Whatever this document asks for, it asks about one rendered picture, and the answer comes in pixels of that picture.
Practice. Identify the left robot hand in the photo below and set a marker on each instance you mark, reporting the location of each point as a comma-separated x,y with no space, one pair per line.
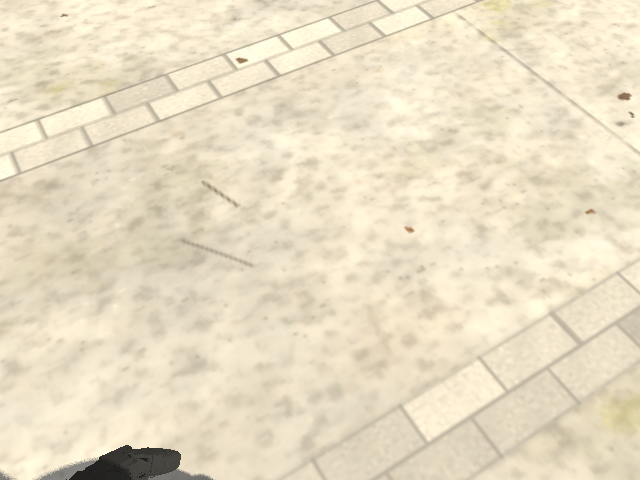
126,463

